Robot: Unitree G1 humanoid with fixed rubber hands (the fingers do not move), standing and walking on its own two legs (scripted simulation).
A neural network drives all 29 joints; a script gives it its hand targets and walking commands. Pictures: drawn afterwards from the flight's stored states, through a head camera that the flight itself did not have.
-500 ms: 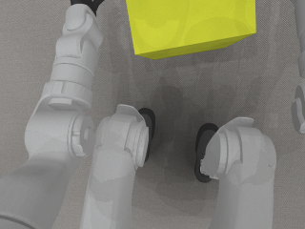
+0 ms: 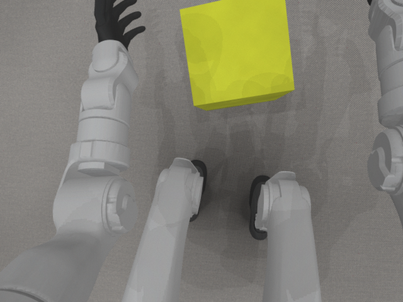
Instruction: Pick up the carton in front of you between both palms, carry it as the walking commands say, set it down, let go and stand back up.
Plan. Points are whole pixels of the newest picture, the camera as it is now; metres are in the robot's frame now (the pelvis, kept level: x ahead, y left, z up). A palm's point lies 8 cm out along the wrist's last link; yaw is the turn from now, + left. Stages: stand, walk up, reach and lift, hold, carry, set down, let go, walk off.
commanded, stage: set down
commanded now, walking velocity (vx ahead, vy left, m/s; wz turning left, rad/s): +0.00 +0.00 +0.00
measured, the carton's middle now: (236, 63) +0.54 +0.01 -0.38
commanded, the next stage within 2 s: let go in 0.38 s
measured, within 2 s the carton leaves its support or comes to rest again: neither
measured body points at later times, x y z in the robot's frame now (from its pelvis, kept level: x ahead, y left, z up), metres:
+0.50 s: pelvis +0.03 -0.01 +0.13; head +0.34 -0.03 +0.46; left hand +0.51 +0.20 +0.03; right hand +0.59 -0.20 +0.03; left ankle +0.12 +0.12 -0.47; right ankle +0.08 -0.11 -0.47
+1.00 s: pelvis +0.09 +0.02 +0.24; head +0.26 +0.00 +0.65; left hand +0.37 +0.24 +0.14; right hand +0.41 -0.21 +0.13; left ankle +0.12 +0.12 -0.47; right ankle +0.08 -0.11 -0.47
